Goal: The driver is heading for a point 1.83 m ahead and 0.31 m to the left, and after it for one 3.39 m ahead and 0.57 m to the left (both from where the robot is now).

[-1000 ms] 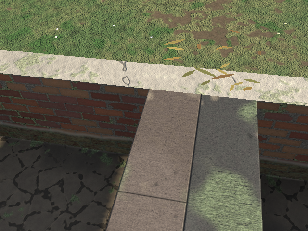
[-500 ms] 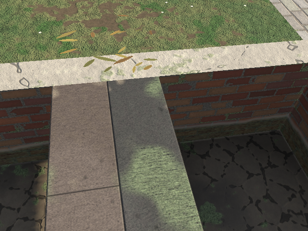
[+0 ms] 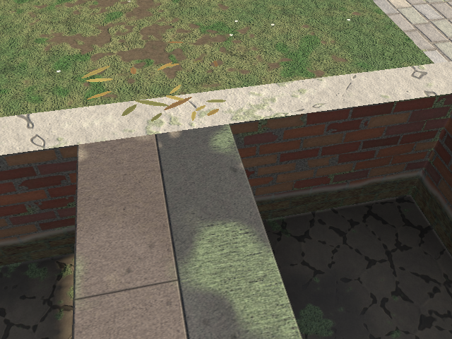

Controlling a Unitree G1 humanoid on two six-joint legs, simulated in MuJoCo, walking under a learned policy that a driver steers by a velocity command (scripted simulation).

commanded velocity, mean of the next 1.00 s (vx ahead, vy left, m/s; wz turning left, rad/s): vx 0.01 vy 0.00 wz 0.33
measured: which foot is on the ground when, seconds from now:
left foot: down 0.00-0.24, up 0.26-0.60, down 0.62-1.00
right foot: down 0.00-0.62, up 0.64-0.98, down 1.00-1.00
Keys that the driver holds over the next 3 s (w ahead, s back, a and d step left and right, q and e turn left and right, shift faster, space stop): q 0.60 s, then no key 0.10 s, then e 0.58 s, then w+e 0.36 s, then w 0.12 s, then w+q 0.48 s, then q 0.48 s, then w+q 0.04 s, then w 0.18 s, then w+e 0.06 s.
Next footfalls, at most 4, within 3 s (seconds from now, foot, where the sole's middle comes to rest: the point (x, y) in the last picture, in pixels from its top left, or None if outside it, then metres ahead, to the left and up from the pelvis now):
0.62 left None -0.07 0.10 -0.76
1.00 right None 0.00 -0.07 -0.76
1.30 left None -0.06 0.12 -0.76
1.78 right None -0.03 -0.10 -0.76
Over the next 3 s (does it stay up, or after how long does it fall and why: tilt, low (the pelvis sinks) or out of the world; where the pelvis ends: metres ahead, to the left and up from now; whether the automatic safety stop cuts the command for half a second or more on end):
stays up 0.40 0.03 0.02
